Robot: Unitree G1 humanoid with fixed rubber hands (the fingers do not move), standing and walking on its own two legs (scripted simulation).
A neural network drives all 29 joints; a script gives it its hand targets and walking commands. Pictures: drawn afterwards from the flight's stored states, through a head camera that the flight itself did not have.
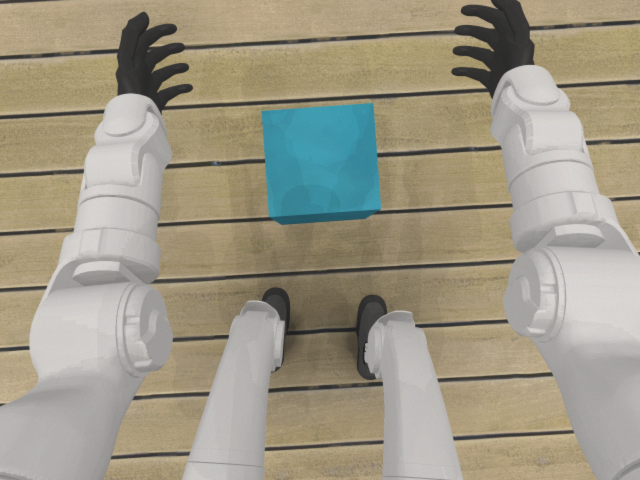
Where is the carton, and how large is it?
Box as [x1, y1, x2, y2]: [262, 103, 380, 224]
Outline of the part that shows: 372,103 262,111 269,217 281,224 365,218 380,209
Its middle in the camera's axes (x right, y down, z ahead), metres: +0.01 -0.15 +0.85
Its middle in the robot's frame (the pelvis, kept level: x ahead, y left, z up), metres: +0.51 +0.03 -0.51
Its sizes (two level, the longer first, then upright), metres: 0.210 0.200 0.250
